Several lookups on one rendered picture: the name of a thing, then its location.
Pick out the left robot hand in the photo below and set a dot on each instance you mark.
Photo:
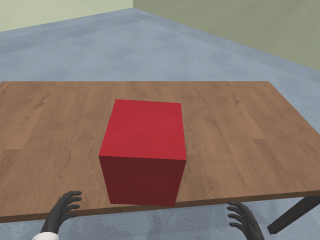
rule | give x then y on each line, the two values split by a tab
57	215

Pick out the table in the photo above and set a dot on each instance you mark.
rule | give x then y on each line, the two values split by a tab
244	142

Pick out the carton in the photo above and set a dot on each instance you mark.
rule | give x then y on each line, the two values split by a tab
143	153

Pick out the right robot hand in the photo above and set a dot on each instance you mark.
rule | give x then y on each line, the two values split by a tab
249	226

